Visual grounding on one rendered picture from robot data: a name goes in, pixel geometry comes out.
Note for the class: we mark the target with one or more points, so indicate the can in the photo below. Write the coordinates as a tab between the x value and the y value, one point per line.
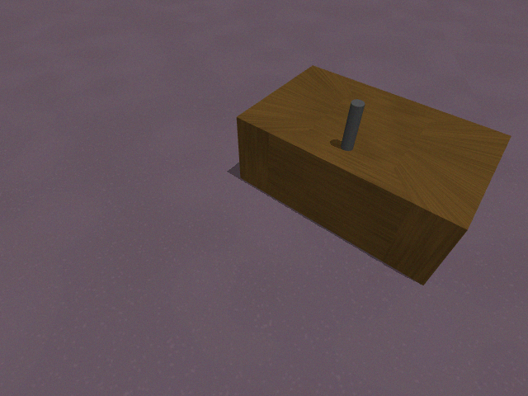
352	124

